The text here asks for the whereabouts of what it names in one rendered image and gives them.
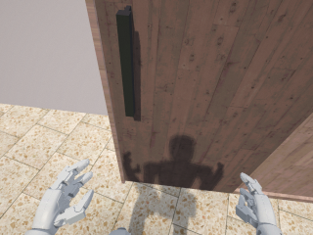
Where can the handle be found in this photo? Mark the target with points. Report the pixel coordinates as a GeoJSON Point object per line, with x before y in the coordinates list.
{"type": "Point", "coordinates": [125, 44]}

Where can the left robot hand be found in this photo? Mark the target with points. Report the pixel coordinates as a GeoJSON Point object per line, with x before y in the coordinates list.
{"type": "Point", "coordinates": [57, 199]}

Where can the right robot hand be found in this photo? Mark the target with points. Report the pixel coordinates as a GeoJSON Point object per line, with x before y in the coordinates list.
{"type": "Point", "coordinates": [259, 209]}

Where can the robot right forearm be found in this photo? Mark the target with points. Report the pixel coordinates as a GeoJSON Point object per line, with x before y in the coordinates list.
{"type": "Point", "coordinates": [268, 229]}

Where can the wardrobe door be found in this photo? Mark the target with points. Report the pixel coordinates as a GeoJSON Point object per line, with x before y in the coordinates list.
{"type": "Point", "coordinates": [219, 85]}
{"type": "Point", "coordinates": [289, 169]}

